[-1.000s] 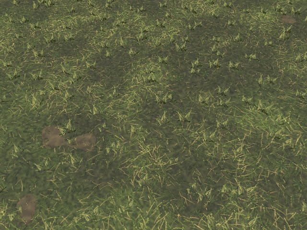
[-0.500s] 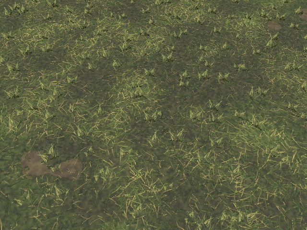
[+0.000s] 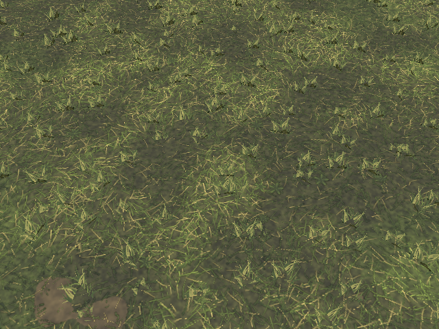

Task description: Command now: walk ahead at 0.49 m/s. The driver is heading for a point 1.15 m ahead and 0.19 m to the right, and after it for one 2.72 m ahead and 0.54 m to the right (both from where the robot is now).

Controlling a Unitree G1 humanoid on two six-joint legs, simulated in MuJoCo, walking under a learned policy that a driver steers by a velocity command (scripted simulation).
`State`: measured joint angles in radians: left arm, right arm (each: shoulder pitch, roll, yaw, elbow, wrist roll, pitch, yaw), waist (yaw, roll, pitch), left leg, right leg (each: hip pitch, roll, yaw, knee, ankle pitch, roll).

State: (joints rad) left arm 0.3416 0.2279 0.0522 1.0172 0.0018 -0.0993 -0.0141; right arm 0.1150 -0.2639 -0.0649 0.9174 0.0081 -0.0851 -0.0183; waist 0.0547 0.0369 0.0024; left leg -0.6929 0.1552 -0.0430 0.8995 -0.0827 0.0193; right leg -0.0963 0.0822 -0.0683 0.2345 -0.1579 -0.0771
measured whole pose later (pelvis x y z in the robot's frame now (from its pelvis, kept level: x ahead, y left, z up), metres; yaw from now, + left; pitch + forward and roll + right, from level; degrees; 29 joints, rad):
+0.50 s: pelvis +0.29 +0.08 +0.00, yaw +0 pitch +1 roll +1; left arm 0.16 0.27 0.07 0.92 -0.01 -0.08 0.01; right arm 0.31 -0.23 -0.06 0.99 -0.01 -0.10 0.02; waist -0.04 -0.04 0.00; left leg -0.15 -0.06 0.07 0.28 -0.15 0.07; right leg -0.66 -0.14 0.03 0.98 -0.16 -0.03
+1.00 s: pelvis +0.58 +0.00 +0.00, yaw +0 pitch +1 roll -1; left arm 0.27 0.23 0.06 0.97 0.00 -0.10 -0.03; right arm 0.20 -0.27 -0.07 0.94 0.02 -0.08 -0.01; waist 0.03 0.04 0.02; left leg -0.57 0.11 -0.02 1.10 -0.28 0.04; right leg -0.22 0.06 -0.07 0.35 -0.15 -0.08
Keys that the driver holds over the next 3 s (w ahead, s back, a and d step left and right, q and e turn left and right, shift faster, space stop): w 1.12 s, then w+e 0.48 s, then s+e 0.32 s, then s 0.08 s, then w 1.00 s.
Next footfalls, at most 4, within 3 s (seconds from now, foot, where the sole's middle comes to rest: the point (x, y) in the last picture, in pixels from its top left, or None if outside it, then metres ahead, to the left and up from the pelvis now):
0.24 left None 0.33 0.16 -0.78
0.78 right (267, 288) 0.65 -0.08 -0.78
1.32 left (201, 205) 0.96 0.16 -0.78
1.82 right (278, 170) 1.14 -0.13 -0.78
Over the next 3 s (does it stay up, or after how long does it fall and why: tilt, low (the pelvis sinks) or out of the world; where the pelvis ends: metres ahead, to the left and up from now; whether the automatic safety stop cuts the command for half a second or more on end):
stays up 1.29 -0.20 0.00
